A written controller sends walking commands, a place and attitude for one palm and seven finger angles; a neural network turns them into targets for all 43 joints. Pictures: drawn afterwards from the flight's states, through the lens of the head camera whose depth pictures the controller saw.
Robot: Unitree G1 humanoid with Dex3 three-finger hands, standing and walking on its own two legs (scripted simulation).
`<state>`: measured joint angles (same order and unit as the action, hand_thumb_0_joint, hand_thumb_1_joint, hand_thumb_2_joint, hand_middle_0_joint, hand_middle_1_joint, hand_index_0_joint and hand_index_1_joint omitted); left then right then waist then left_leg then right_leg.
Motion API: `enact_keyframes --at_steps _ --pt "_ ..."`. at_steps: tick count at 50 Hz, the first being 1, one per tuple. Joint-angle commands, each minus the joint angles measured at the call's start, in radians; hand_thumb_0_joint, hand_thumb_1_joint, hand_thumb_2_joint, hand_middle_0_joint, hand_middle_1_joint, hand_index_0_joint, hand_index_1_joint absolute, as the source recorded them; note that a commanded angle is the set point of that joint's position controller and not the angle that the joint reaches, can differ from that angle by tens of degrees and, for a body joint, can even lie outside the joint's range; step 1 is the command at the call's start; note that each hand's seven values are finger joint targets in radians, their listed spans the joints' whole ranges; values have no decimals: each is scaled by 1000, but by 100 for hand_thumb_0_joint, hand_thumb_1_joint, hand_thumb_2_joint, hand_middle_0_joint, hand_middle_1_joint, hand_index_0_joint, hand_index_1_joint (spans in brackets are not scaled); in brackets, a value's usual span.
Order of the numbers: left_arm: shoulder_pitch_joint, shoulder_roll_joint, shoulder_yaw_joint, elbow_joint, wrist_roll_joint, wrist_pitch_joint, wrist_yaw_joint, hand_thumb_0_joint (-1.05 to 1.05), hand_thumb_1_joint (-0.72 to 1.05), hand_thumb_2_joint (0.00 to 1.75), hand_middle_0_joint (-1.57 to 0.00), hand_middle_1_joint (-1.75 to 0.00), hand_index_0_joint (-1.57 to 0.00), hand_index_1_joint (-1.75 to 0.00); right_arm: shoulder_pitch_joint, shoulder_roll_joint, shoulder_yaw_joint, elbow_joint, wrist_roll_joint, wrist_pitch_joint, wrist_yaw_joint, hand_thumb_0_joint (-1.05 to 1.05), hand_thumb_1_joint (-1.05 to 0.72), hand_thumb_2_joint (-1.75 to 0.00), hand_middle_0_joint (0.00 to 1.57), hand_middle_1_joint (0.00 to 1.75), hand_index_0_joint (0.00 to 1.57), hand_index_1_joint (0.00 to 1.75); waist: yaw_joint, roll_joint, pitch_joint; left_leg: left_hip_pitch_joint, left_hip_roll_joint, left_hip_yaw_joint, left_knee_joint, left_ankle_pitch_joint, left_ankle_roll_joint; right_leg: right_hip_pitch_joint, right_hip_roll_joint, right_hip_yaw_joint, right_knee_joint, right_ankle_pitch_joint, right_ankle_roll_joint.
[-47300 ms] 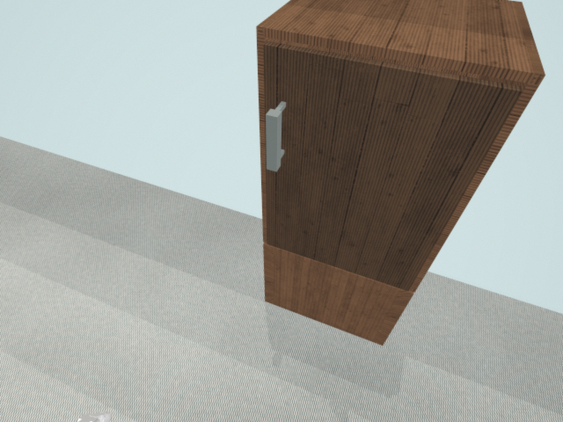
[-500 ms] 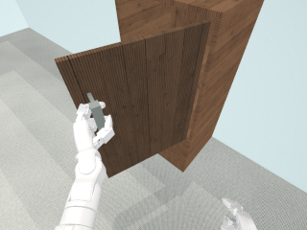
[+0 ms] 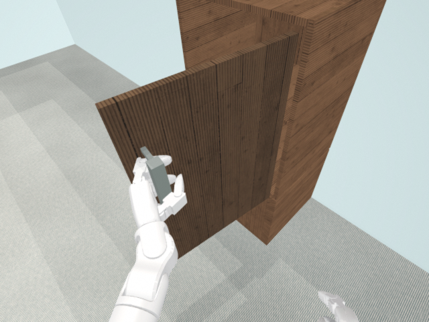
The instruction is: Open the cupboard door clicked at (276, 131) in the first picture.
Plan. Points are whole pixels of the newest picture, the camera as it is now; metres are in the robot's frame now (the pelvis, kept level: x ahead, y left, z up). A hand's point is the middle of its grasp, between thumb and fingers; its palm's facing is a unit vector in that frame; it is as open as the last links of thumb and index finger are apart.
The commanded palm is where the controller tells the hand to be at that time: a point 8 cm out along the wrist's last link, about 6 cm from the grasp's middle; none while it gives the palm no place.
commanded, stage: open thumb and fingers to let go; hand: left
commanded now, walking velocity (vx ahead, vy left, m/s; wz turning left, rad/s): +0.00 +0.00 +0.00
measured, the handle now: (157, 179) +0.36 +0.13 +0.09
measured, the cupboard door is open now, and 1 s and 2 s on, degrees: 81 82 82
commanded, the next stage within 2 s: slide the hand sideways off the handle in 0.60 s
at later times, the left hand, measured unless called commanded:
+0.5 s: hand (177, 193) +0.33 +0.09 +0.09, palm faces +0.35 -0.94 +0.00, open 14.4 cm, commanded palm +0.28 +0.13 +0.09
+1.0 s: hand (169, 207) +0.30 +0.10 +0.09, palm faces -0.14 -0.99 +0.00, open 15.9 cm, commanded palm +0.27 +0.15 +0.09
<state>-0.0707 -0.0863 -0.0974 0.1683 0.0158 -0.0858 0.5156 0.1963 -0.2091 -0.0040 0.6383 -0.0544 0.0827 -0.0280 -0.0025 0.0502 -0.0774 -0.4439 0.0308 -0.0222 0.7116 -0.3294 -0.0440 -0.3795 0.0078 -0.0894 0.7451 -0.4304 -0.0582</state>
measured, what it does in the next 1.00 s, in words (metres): stands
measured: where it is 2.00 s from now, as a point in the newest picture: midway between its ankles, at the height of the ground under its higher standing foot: outside the picture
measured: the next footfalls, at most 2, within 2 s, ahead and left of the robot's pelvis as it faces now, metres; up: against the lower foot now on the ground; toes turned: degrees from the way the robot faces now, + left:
none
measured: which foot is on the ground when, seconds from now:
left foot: down 0.00-1.00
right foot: down 0.00-1.00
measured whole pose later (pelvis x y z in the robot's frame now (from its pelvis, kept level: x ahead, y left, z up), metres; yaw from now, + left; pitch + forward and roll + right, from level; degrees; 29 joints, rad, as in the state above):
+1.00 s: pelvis -0.03 +0.04 +0.00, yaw -1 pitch +2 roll +0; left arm -0.16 0.07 -0.13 0.29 -0.14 -0.17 0.02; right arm 0.23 -0.22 0.04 0.61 0.02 -0.02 -0.04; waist 0.00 0.05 -0.05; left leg -0.47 0.01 0.01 0.74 -0.31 0.00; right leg -0.40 -0.01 -0.06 0.75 -0.39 -0.01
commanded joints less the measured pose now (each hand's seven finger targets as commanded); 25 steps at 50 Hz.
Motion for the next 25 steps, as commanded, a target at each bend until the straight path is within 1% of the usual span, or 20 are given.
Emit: enact_keyframes --at_steps 1,2,4,5,6,7,9,10,11,12,13,15,17,18,20,22,23,24,25 --pt "-281 27 14 -190 -9 -82 -16 0 6 54 -34 -126 -34 -126 -112 -73 -18 -161 3 -61 -15 0 -90 -90 20 30 20 30 -2 -185 -203 88 -46 25 -34 169 60 71 -57 114 -181 441 78" --pt "-311 31 15 -196 -8 -88 -14 0 -1 51 -33 -125 -33 -125 -114 -71 -16 -157 5 -62 -16 0 -90 -90 20 30 20 30 -2 -162 -205 91 -47 25 -35 173 60 68 -56 113 -177 436 74" --pt "-299 7 -3 -194 -1 -96 -8 0 -15 45 -32 -124 -32 -124 -108 -70 -20 -158 5 -72 -10 0 -90 -90 20 30 20 30 -2 -139 -208 101 -45 28 -33 178 59 57 -51 106 -172 427 70" --pt "-299 2 -8 -188 3 -97 -5 0 -22 42 -32 -123 -32 -123 -99 -72 -21 -157 2 -76 -6 0 -90 -90 20 30 20 30 -3 -156 -212 104 -44 27 -34 186 60 58 -48 99 -168 435 70" --pt "-273 13 6 -174 2 -98 -2 0 -29 39 -32 -122 -32 -122 -101 -71 -22 -157 4 -79 -5 0 -90 -90 20 30 20 30 4 -157 -205 94 -44 29 -37 178 58 57 -48 99 -169 421 69" --pt "-281 10 2 -180 4 -100 1 0 -36 36 -31 -122 -31 -122 -100 -72 -21 -159 3 -80 -4 0 -90 -90 20 30 20 30 2 -168 -207 95 -45 29 -39 177 60 58 -47 97 -170 416 69" --pt "-308 13 2 -183 11 -102 10 0 -50 30 -30 -120 -30 -120 -103 -72 -22 -159 3 -82 -5 0 -90 -90 20 30 20 30 -1 -154 -200 96 -45 32 -36 171 61 46 -45 97 -173 390 67" --pt "-318 18 1 -169 21 -99 13 0 -50 30 -30 -120 -30 -120 -100 -73 -23 -152 2 -83 -4 0 -90 -90 20 30 20 30 -5 -159 -189 100 -43 32 -37 169 62 37 -43 94 -179 366 63" --pt "-319 11 -1 -173 20 -100 17 0 -50 30 -30 -120 -30 -120 -104 -71 -23 -156 3 -83 -2 0 -90 -90 20 30 20 30 0 -144 -192 100 -44 33 -39 165 62 32 -41 91 -175 349 61" --pt "-324 3 -12 -162 25 -99 20 0 -50 30 -29 -115 -29 -115 -109 -70 -22 -155 3 -83 -2 0 -90 -90 20 30 20 30 -5 -136 -181 104 -42 34 -38 160 62 18 -37 87 -178 326 57" --pt "-359 -10 -26 -171 27 -102 25 0 -50 30 -28 -110 -28 -110 -107 -70 -22 -154 4 -86 -1 0 -90 -90 20 30 20 30 -12 -137 -182 108 -42 32 -38 157 63 7 -34 82 -174 307 54" --pt "-353 -23 -38 -151 35 -98 33 0 -50 30 -27 -100 -27 -100 -103 -72 -24 -152 2 -87 2 0 -90 -90 20 30 20 30 -10 -132 -179 112 -38 28 -37 161 62 -4 -26 70 -168 289 48" --pt "-351 -30 -40 -155 40 -98 43 0 -50 30 -25 -90 -25 -90 -107 -70 -26 -156 2 -86 4 0 -90 -90 20 30 20 30 -4 -122 -202 115 -37 29 -38 172 61 -1 -22 64 -153 297 44" --pt "-362 -43 -55 -161 46 -96 48 0 -50 30 -24 -85 -24 -85 -107 -68 -26 -156 1 -87 6 0 -90 -90 20 30 20 30 -8 -105 -208 121 -37 31 -34 179 60 -7 -20 60 -145 304 42" --pt "-344 -49 -61 -143 59 -88 55 0 -50 30 -22 -75 -22 -75 -98 -70 -28 -155 1 -85 10 0 -90 -90 20 30 20 30 -10 -128 -201 119 -31 25 -33 189 59 -12 -14 49 -138 303 39" --pt "-380 -58 -71 -164 60 -85 64 0 -50 30 -21 -65 -21 -65 -105 -67 -26 -160 1 -84 11 0 -90 -90 20 30 20 30 -11 -114 -205 119 -31 26 -35 181 58 -18 -13 47 -133 287 38" --pt "-366 -60 -68 -165 58 -83 66 0 -50 30 -20 -60 -20 -60 -105 -66 -28 -162 1 -84 12 0 -90 -90 20 30 20 30 -8 -123 -210 121 -31 25 -31 189 58 -15 -11 46 -131 296 37" --pt "-352 -60 -66 -176 54 -82 67 0 -50 30 -19 -55 -19 -55 -107 -66 -28 -166 1 -83 12 0 -90 -90 20 30 20 30 -4 -115 -222 121 -31 26 -31 191 57 -8 -11 47 -130 299 36" --pt "-339 -57 -67 -170 56 -77 67 0 -50 30 -18 -50 -18 -50 -106 -66 -27 -165 2 -81 13 0 -90 -90 20 30 20 30 -4 -124 -213 122 -28 22 -33 195 56 -5 -8 42 -131 296 34"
